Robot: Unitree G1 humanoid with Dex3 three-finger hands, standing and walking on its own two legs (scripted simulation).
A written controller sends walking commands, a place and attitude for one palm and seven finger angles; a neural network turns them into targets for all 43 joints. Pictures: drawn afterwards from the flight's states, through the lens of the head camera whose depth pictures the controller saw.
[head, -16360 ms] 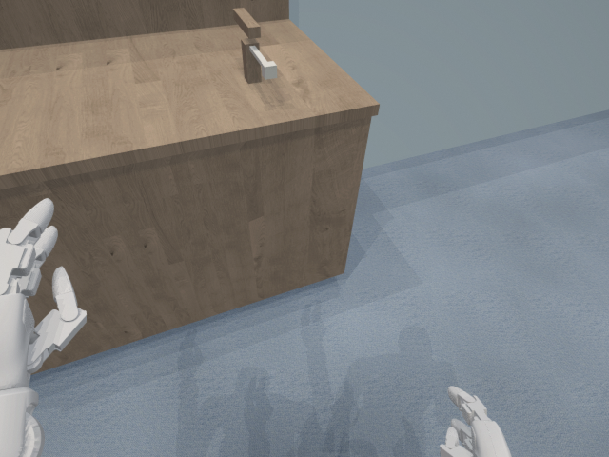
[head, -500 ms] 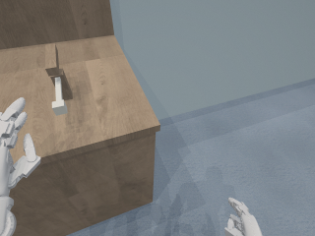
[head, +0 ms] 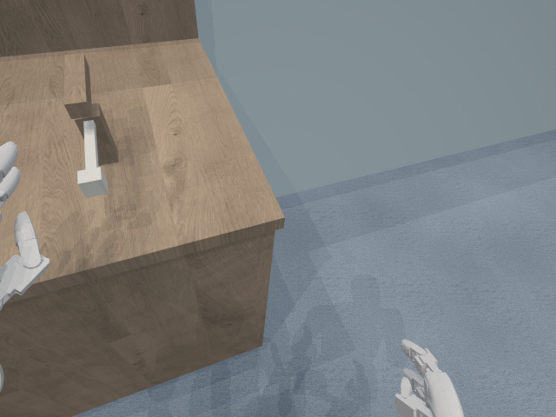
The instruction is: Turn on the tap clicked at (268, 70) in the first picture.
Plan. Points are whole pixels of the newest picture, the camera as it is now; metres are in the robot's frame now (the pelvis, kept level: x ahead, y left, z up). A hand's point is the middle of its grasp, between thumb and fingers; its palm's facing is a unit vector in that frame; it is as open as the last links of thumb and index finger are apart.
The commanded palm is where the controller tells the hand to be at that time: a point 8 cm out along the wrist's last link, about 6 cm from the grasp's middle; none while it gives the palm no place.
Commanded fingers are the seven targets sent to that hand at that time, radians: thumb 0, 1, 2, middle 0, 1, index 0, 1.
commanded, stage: come to a stop and stand still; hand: left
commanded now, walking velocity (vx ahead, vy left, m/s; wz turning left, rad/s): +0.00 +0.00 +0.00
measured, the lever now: (93, 182) +0.36 +0.29 +0.13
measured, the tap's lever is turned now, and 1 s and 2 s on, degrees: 0 0 0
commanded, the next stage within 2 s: look again from close up in 0.86 s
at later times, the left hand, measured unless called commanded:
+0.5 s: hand (52, 291) +0.20 +0.24 +0.16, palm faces +0.42 -0.84 -0.34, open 7.4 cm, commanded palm +0.14 +0.28 +0.18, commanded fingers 0.00 0.90 0.90 -0.20 -0.30 -0.20 -0.30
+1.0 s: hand (68, 284) +0.21 +0.23 +0.16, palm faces +0.39 -0.85 -0.36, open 7.4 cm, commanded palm +0.15 +0.27 +0.18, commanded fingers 0.00 0.90 0.90 -0.20 -0.30 -0.20 -0.30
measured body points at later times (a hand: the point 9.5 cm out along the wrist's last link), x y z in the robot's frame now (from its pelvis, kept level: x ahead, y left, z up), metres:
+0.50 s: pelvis -0.02 -0.01 +0.01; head -0.02 +0.00 +0.46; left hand +0.17 +0.29 +0.18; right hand +0.16 -0.23 -0.07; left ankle +0.05 +0.05 -0.74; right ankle -0.07 -0.12 -0.74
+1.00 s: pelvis -0.01 -0.01 +0.01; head +0.00 -0.01 +0.46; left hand +0.18 +0.28 +0.18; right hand +0.18 -0.24 -0.07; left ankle +0.05 +0.05 -0.74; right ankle -0.07 -0.12 -0.74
